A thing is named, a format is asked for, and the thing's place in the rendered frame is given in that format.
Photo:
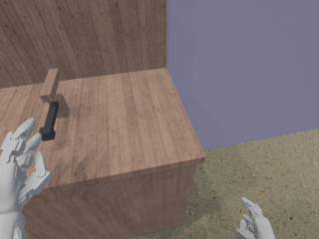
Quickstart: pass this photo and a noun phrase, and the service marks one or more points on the left robot hand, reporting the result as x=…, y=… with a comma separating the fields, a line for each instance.
x=16, y=156

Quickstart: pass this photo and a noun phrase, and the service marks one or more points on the right robot hand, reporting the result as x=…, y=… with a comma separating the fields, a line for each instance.
x=259, y=226

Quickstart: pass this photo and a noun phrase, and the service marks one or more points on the tap lever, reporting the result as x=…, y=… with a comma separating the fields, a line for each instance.
x=47, y=131

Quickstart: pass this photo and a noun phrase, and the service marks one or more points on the robot left forearm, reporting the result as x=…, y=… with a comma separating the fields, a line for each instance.
x=12, y=225

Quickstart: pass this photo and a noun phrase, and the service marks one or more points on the counter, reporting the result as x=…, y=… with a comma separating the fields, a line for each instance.
x=125, y=153

